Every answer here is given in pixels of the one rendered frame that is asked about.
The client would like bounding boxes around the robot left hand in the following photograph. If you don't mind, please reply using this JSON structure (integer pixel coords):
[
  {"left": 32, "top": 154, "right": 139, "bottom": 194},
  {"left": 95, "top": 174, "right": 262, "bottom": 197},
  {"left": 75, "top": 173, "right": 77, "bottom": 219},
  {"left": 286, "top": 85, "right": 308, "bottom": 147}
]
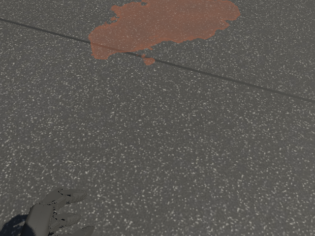
[{"left": 20, "top": 187, "right": 95, "bottom": 236}]

